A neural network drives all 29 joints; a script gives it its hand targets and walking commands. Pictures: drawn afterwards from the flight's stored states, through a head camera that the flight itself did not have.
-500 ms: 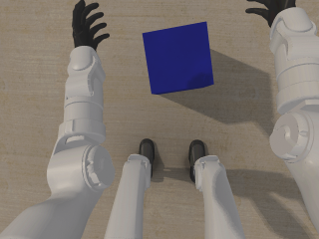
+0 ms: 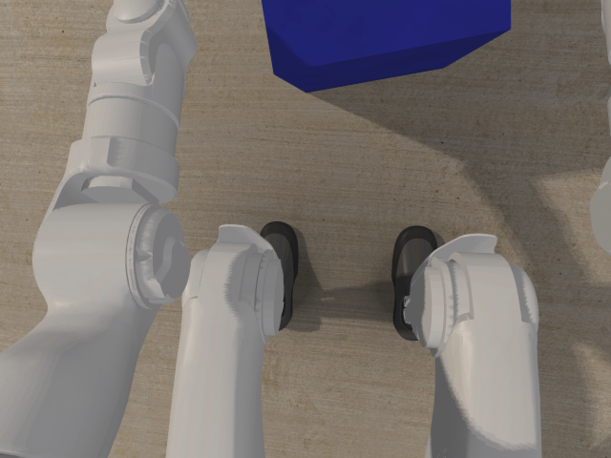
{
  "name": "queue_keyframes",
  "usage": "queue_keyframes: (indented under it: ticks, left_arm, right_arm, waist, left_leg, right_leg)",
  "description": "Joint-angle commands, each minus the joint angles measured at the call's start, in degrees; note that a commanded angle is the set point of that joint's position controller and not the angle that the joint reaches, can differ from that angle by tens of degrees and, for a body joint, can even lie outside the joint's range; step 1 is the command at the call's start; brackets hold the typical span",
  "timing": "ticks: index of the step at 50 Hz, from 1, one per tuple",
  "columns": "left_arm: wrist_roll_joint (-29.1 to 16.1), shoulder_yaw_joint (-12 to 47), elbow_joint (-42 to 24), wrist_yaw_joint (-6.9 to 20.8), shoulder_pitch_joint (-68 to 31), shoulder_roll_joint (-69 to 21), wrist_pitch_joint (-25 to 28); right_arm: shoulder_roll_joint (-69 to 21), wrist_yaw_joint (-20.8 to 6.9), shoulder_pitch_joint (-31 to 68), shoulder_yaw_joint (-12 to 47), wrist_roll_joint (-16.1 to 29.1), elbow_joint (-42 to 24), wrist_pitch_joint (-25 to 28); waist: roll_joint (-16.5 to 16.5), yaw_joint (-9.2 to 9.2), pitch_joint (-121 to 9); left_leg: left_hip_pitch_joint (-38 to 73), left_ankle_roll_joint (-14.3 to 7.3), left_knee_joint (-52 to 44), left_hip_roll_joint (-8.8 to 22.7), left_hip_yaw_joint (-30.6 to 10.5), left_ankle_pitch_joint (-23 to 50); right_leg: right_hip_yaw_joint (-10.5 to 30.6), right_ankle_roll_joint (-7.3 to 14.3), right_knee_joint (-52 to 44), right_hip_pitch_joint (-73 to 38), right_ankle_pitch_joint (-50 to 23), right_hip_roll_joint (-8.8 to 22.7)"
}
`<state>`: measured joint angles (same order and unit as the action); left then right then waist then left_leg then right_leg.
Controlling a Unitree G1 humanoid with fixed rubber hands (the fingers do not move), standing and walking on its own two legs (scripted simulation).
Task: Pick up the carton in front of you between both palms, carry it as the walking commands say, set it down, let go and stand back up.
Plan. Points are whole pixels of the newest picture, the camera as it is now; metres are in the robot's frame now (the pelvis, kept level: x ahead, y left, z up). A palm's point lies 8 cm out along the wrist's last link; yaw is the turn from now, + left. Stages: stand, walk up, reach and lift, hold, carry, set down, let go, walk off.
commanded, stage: reach and lift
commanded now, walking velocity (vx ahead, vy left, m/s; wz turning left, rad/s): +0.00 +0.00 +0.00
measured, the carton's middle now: out of the picture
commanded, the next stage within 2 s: none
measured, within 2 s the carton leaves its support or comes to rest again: leaves its support in 1.08 s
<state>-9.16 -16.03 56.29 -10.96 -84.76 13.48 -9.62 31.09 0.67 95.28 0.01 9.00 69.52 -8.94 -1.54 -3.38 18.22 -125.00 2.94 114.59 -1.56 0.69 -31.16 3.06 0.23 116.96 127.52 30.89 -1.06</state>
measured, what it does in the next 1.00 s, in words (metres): lowers itself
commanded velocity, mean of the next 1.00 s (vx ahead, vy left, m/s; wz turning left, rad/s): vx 0.00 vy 0.00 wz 0.00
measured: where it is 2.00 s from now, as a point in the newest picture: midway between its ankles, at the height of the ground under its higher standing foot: (340, 297)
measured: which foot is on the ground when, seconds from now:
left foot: down 0.00-1.00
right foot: down 0.00-1.00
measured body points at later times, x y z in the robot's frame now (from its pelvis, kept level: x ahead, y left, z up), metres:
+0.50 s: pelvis +0.01 +0.00 -0.05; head +0.39 -0.03 +0.17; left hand +0.58 +0.15 -0.23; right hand +0.60 -0.21 -0.23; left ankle +0.12 +0.13 -0.38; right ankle +0.11 -0.12 -0.38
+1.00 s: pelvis +0.01 +0.00 -0.06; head +0.39 -0.04 +0.17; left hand +0.59 +0.13 -0.23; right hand +0.60 -0.18 -0.23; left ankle +0.12 +0.13 -0.38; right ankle +0.11 -0.12 -0.38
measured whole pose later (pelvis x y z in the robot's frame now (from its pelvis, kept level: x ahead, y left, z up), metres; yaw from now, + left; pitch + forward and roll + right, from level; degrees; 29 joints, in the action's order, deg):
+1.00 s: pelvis +0.01 +0.00 -0.06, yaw +0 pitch +34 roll +3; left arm -2.6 -21.1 56.6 -6.7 -89.1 12.0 -12.6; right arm 23.8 -0.6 95.8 -4.5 3.7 65.3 -12.8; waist -2.0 -0.9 26.9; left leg -127.2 3.9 127.9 -2.9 -1.1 -35.1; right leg 1.3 1.4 129.9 129.1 35.1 -0.2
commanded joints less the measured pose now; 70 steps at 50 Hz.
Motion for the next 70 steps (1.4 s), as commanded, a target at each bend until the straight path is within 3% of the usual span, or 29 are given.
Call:
queue_keyframes:
  ticks: [1, 8, 16, 24, 29, 34, 36, 38, 40, 42, 44, 48, 51, 54, 57, 59, 62, 66, 70]
  left_arm:
    - [-0.61, 0.18, -2.91, 0.19, -18.49, 8.37, 1.39]
    - [-1.41, 1.23, 1.57, 1.08, -22.63, 10.19, 3.8]
    - [-3.53, 5.37, 0.09, 1.12, -23.21, 10.15, 5.7]
    - [-1.81, 3.24, 4.19, 0.9, -17.13, 7.32, 5.16]
    - [-1.2, 3.22, 2.45, 1.05, -20.12, 6.71, 5.35]
    - [-1.18, 4.83, 1.0, 1.8, -24.51, 0.37, 4.96]
    - [1.55, 3.06, 0.72, 2.11, -25.09, -1.86, 4.72]
    - [2.74, 5.71, -0.3, 6.83, -31.15, -22.14, 3.38]
    - [4.95, 7.76, -1.19, 12.62, -35.56, -38.39, 0.94]
    - [5.71, 8.43, -2.99, 16.78, -35.34, -46.24, -1.11]
    - [5.51, 8.25, -4.25, 18.78, -33.72, -50.0, -2.13]
    - [1.8, 11.89, -7.36, 19.43, -34.61, -54.58, -2.78]
    - [-1.69, 15.88, -11.67, 18.86, -36.93, -58.02, -3.14]
    - [-4.0, 19.52, -18.26, 18.33, -38.63, -61.74, -4.33]
    - [-4.19, 22.61, -24.77, 18.11, -38.76, -63.94, -6.31]
    - [-3.58, 24.63, -27.31, 17.82, -38.52, -65.68, -7.23]
    - [-0.82, 24.22, -26.49, 18.12, -35.37, -67.16, -8.47]
    - [7.87, 14.89, -17.02, 18.52, -29.13, -67.38, -10.19]
    - [15.89, 5.27, -11.39, 18.95, -25.86, -64.88, -11.32]
  right_arm:
    - [7.52, 0.19, 21.93, 0.96, 1.02, -3.0, 1.05]
    - [7.91, 0.15, 26.4, 4.22, 3.22, -0.27, 2.98]
    - [6.7, 1.62, 22.97, 3.35, 4.86, -1.99, 4.64]
    - [3.54, 0.8, 18.9, 2.93, 3.5, -0.21, 4.35]
    - [2.67, 0.69, 20.97, 2.99, 3.19, -1.42, 4.53]
    - [-3.77, -0.06, 24.31, 4.64, 3.05, -1.54, 4.0]
    - [-7.94, -0.83, 24.29, 4.42, 1.93, -1.16, 3.4]
    - [-29.3, -5.2, 29.61, 7.55, 2.22, -1.61, 2.28]
    - [-47.15, -10.47, 28.12, 6.97, -0.21, -2.69, 0.67]
    - [-55.97, -14.06, 24.65, 4.69, -2.31, -5.46, -1.1]
    - [-60.26, -16.03, 22.66, 3.54, -3.06, -7.5, -2.3]
    - [-64.51, -16.81, 23.09, 5.74, -1.2, -12.78, -3.2]
    - [-68.06, -16.17, 25.7, 9.51, 1.77, -20.06, -3.59]
    - [-72.16, -14.41, 29.02, 12.95, 3.82, -30.29, -4.52]
    - [-74.85, -13.07, 27.5, 13.76, 2.99, -37.31, -6.81]
    - [-78.31, -11.83, 24.86, 14.24, 1.72, -38.02, -8.02]
    - [-80.95, -11.82, 17.86, 11.38, -1.91, -32.36, -10.01]
    - [-82.91, -13.78, 11.48, 2.67, -8.9, -20.79, -11.59]
    - [-81.19, -15.52, 10.54, -5.74, -14.98, -15.11, -12.4]
  waist:
    - [8.81, -1.14, -71.79]
    - [8.41, -1.73, -67.11]
    - [5.5, 0.66, -70.06]
    - [6.46, -0.56, -61.8]
    - [6.26, 0.0, -61.47]
    - [5.74, 0.94, -60.05]
    - [5.49, -0.05, -58.29]
    - [6.31, -0.18, -54.27]
    - [5.93, 0.68, -49.23]
    - [4.8, 1.18, -47.87]
    - [4.35, 1.23, -48.81]
    - [3.78, 1.93, -57.33]
    - [4.35, 1.73, -71.82]
    - [6.7, 1.88, -91.51]
    - [9.53, 2.66, -107.54]
    - [8.58, 3.21, -110.18]
    - [6.34, 3.97, -98.88]
    - [4.94, 2.08, -77.88]
    - [5.38, 0.03, -69.04]
  left_leg:
    - [31.19, 0.38, -4.62, -0.69, 4.97, 12.24]
    - [29.35, 0.27, 1.48, -0.23, 4.95, 15.52]
    - [33.17, 0.13, 5.74, -1.23, 4.42, 23.4]
    - [31.24, 0.01, 4.29, -2.38, 3.51, 20.74]
    - [31.93, -0.11, 3.92, -2.48, 3.47, 19.33]
    - [33.65, -0.13, 3.59, -3.49, 3.68, 16.76]
    - [34.68, -0.37, 3.13, -4.01, 3.95, 15.31]
    - [32.87, -1.01, 3.53, -4.93, 3.87, 15.02]
    - [29.47, -1.2, 4.42, -5.4, 4.11, 12.9]
    - [26.93, -1.69, 4.8, -5.73, 4.66, 11.66]
    - [26.85, -2.15, 5.07, -5.83, 4.9, 12.37]
    - [28.25, -2.47, 6.19, -5.79, 5.29, 17.36]
    - [31.28, -2.36, 6.39, -6.06, 6.03, 22.63]
    - [32.67, -2.18, 5.35, -6.67, 6.45, 28.54]
    - [29.34, -1.39, 2.37, -7.16, 6.15, 30.32]
    - [31.49, -0.93, 0.7, -8.0, 6.49, 29.76]
    - [30.63, -0.53, -3.42, -8.32, 6.56, 24.08]
    - [27.33, -1.41, -9.9, -8.09, 5.98, 10.4]
    - [26.69, -2.29, -15.24, -7.97, 5.22, 3.52]
  right_leg:
    - [-1.89, -0.87, -7.16, -41.96, -12.56, 0.88]
    - [-0.33, -1.15, -1.27, -41.53, -16.33, 1.48]
    - [-0.58, -0.89, 2.7, -42.43, -25.33, 0.41]
    - [-1.97, -1.37, 1.87, -33.83, -18.36, 0.41]
    - [-1.88, -1.29, 1.23, -32.88, -16.41, 0.23]
    - [-1.99, -0.98, 0.53, -34.7, -14.14, -0.62]
    - [-2.28, -1.06, 0.4, -34.98, -12.94, -1.1]
    - [-1.95, -0.66, 0.5, -34.79, -13.04, -2.43]
    - [-2.67, -0.04, 1.15, -32.11, -12.38, -3.37]
    - [-4.03, 0.33, 1.49, -30.15, -11.77, -3.98]
    - [-4.99, 0.4, 1.75, -27.95, -11.89, -4.15]
    - [-4.96, 0.69, 2.38, -31.39, -18.25, -4.25]
    - [-4.82, 0.59, 2.62, -40.28, -25.43, -4.47]
    - [-4.73, 0.24, 2.65, -54.12, -36.65, -4.74]
    - [-4.32, 0.25, 1.58, -66.48, -46.3, -5.04]
    - [-5.69, -0.71, -0.46, -64.06, -42.59, -5.86]
    - [-6.75, -1.27, -5.37, -53.57, -32.38, -6.66]
    - [-7.49, -0.63, -12.5, -35.79, -12.99, -7.04]
    - [-7.19, -0.18, -17.85, -29.85, -3.1, -7.59]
